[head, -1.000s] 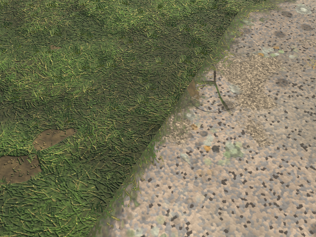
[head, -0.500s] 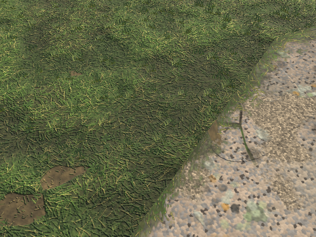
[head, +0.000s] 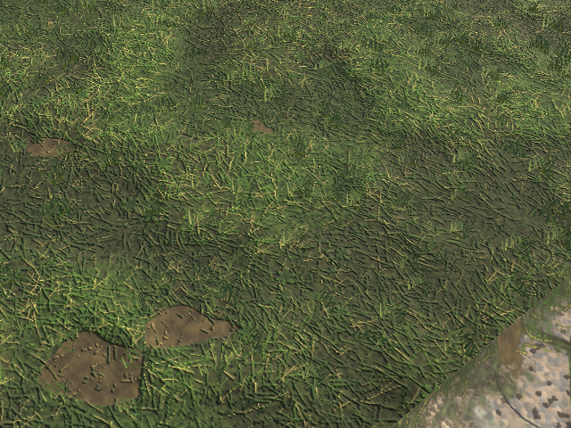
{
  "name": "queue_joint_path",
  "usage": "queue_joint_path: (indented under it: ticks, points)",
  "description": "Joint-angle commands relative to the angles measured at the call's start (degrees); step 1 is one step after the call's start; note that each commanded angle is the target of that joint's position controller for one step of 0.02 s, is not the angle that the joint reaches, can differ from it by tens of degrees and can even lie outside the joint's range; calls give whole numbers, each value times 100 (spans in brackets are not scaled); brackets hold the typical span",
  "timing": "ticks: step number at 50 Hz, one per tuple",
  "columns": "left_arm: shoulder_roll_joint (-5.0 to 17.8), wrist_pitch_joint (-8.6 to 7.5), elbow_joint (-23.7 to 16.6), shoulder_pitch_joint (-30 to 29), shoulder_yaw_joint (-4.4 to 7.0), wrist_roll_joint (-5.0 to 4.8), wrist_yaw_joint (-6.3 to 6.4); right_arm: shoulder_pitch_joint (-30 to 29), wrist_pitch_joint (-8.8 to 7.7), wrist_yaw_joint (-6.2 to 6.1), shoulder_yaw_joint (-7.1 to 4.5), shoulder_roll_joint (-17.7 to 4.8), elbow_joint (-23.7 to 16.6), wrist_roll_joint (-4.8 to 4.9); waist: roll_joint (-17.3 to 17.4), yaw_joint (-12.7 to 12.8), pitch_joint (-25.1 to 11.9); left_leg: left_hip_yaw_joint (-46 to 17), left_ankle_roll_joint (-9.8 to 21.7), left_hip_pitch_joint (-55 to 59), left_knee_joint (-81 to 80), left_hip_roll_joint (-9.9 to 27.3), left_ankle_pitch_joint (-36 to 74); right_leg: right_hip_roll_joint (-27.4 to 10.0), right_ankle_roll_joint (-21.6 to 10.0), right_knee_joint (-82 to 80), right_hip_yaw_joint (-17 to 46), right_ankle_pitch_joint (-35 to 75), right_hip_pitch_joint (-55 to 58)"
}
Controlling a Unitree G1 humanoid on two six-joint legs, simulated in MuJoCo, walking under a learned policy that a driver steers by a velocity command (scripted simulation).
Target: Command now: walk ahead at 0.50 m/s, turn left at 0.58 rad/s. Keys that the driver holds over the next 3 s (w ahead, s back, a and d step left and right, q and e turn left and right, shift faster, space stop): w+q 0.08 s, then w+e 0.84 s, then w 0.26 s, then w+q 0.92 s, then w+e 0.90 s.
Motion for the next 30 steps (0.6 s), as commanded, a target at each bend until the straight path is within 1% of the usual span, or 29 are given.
queue_joint_path:
  ticks: [1, 2, 4, 5, 6, 7, 8, 9, 10, 11, 12, 13, 14, 15, 16, 17, 18, 19, 20, 21, 22, 23, 24, 25, 26, 27, 28, 29, 30]
  points:
    - [697, 66, -443, 266, 213, 63, 77, -98, -140, -75, -161, -647, -460, -34, 229, 204, -676, -2035, 1100, 1084, -1505, 1458, 1663, -337, 60, -509, 292, 522, -894]
    - [637, 122, -474, 181, 196, 92, 101, 7, -162, -103, -165, -686, -398, -12, 204, 200, -603, -1921, 1103, 948, -1556, 1401, 1801, -301, 130, -757, 252, 682, -901]
    - [537, 157, -565, -77, 160, 127, 104, 246, -146, -175, -188, -804, -280, 17, 261, 117, -472, -1805, 1080, 915, -1596, 1312, 1889, -239, 240, -1325, 249, 1203, -1142]
    - [487, 159, -572, -209, 132, 118, 86, 333, -130, -215, -165, -767, -204, 18, 342, 52, -438, -1660, 1002, 1041, -1605, 1300, 1948, -243, 264, -1693, 239, 1573, -1298]
    - [415, 133, -565, -359, 82, 116, 64, 388, -127, -252, -139, -716, -137, 49, 407, -13, -396, -1465, 874, 1022, -1609, 1232, 1999, -247, 256, -2178, 197, 2034, -1237]
    - [338, 93, -576, -524, 40, 157, 2, 464, -117, -287, -115, -678, -60, 63, 445, -124, -405, -1271, 742, 1050, -1581, 1140, 2090, -213, 221, -2634, 135, 2515, -1090]
    - [264, 61, -604, -728, 9, 156, -58, 536, -105, -308, -111, -704, 15, 52, 536, -226, -400, -1171, 642, 1099, -1568, 1115, 2021, -179, 157, -2938, 64, 2901, -995]
    - [216, 22, -586, -795, -21, 130, -114, 608, -94, -299, -115, -746, 83, 14, 599, -282, -467, -1133, 613, 1144, -1533, 1164, 1945, -166, 102, -3011, 26, 3202, -842]
    - [292, 20, -576, -816, -11, 47, -157, 659, -87, -285, -116, -800, 119, 15, 608, -330, -432, -1163, 628, 1285, -1531, 1248, 1808, -176, 53, -3084, 50, 3231, -906]
    - [315, 32, -605, -913, -9, 13, -181, 697, -86, -269, -121, -837, 158, 6, 604, -389, -367, -1139, 653, 1400, -1508, 1301, 1776, -143, 37, -3149, -5, 3141, -923]
    - [466, -2, -593, -809, 46, -2, -230, 784, -118, -261, -135, -922, 218, -93, 668, -391, -463, -1347, 780, 1758, -1344, 1614, 2033, -245, -43, -2641, 170, 3227, -1105]
    - [537, -16, -631, -823, 71, -13, -275, 788, -107, -263, -122, -876, 253, -91, 514, -361, -345, -1357, 815, 2208, -1229, 1737, 2204, -298, -116, -2633, 255, 2854, -1646]
    - [547, -40, -711, -1017, 63, -7, -324, 893, -80, -272, -128, -873, 318, -83, 391, -434, -207, -1394, 817, 2545, -1115, 1867, 2311, -288, -207, -2608, 266, 2551, -2062]
    - [490, -57, -782, -1152, 41, -12, -374, 1003, -50, -285, -123, -859, 371, -91, 335, -499, -95, -1412, 808, 2845, -1034, 1962, 2485, -273, -273, -2592, 272, 2246, -2401]
    - [482, -78, -775, -1178, 45, -38, -425, 1102, -36, -294, -118, -871, 394, -149, 317, -535, -149, -1380, 818, 3050, -899, 1998, 2654, -168, -298, -2259, 133, 2191, -2516]
    - [468, -72, -797, -1140, 51, -82, -486, 1153, -34, -285, -109, -840, 427, -148, 381, -518, -114, -1350, 805, 3198, -774, 2045, 2811, -154, -336, -2150, 155, 1864, -2669]
    - [407, -77, -829, -1153, 26, -85, -526, 1187, -28, -286, -95, -819, 451, -118, 398, -528, -42, -1284, 790, 3275, -679, 2089, 3207, -56, -384, -2009, 120, 1564, -2759]
    - [369, -80, -848, -1116, 18, -88, -559, 1145, -19, -300, -91, -826, 441, -105, 424, -488, 5, -1162, 724, 3256, -538, 2087, 3650, 30, -434, -1968, 51, 1335, -2705]
    - [376, -82, -832, -930, 26, -75, -588, 948, -11, -317, -86, -872, 379, -99, 474, -342, -45, -945, 619, 3048, -350, 2018, 4348, 153, -497, -2012, -131, 1192, -2303]
    - [414, -73, -764, -631, 48, -21, -598, 622, -2, -343, -86, -962, 274, -117, 559, -111, -265, -681, 478, 2676, -48, 1908, 5168, 336, -567, -2078, -418, 1041, -1500]
    - [517, -90, -661, -256, 117, -91, -612, 668, -11, -410, -89, -965, 354, -55, 771, 39, -456, -675, 222, 3030, 378, 1903, 4765, 144, -685, -2350, 112, 1735, -1304]
    - [647, -73, -446, 424, 175, -127, -620, 144, -29, -407, -83, -1020, 211, -79, 830, 427, -644, -388, 52, 2569, 900, 1736, 4974, 351, -746, -2712, -114, 1738, -283]
    - [814, -63, -14, 1553, 273, -106, -557, -406, -93, -373, -125, -1120, 91, -101, 693, 1037, -873, -315, 12, 1372, 2031, 1602, 4903, 548, -782, -2727, -384, 1816, 1527]
    - [1047, -84, 427, 2820, 377, -74, -477, -844, -195, -317, -139, -1124, -98, -68, -434, 1801, -968, 81, -307, 77, 4621, 908, 3494, 560, -1019, -3676, -445, 2559, 3140]
    - [1108, -113, 586, 2692, 326, -106, -477, 102, -284, -182, 144, -15, -247, -23, -2708, 955, -1099, -239, -581, -2553, 6393, -48, -2130, -599, -1860, -4844, 2755, 716, 4450]
    - [918, -51, 287, 1967, 258, -202, -433, -75, -453, -109, 140, -406, -367, 131, -1879, 703, -657, -849, -298, -2793, 5632, 376, -2393, -748, -1709, -5347, 3716, 318, 3816]
    - [660, 13, 111, 1448, 208, -165, -427, -367, -477, -63, 65, -601, -407, 317, -816, 436, -303, -849, -214, -2967, 5060, 552, -1960, -883, -1692, -5347, 3913, -259, 3210]
    - [543, 13, -82, 1123, 156, -90, -470, -690, -508, -102, 35, -717, -363, 275, 580, 342, -25, -801, -180, -2599, 4378, 662, -1715, -758, -1707, -5235, 3836, -291, 2404]
    - [651, 6, -144, 818, 192, -86, -437, -698, -486, -134, 19, -612, -364, 124, 637, 126, -31, -732, -265, -2394, 3849, 802, -1562, -798, -1790, -5036, 3734, -113, 2035]
Next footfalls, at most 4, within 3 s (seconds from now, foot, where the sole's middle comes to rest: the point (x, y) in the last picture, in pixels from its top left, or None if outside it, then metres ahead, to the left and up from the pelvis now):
0.48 right None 0.40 -0.18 -0.77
0.90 left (298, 333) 0.74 -0.02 -0.90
1.34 right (404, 274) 0.94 -0.34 -0.90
1.86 left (328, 193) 1.26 -0.13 -0.90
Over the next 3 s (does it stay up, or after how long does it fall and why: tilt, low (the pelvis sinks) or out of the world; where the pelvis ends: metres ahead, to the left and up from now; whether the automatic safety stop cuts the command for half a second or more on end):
stays up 1.75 -0.23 -0.13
